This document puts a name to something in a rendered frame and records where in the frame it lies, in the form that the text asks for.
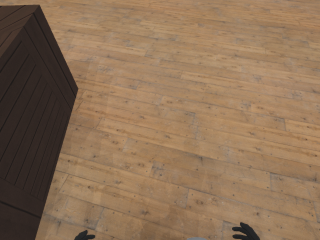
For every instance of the robot left hand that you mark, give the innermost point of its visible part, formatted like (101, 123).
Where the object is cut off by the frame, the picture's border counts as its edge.
(83, 236)

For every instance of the robot right hand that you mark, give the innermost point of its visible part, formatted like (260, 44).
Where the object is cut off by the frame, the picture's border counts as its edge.
(245, 229)

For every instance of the pedestal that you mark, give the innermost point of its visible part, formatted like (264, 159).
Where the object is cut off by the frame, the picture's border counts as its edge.
(37, 95)

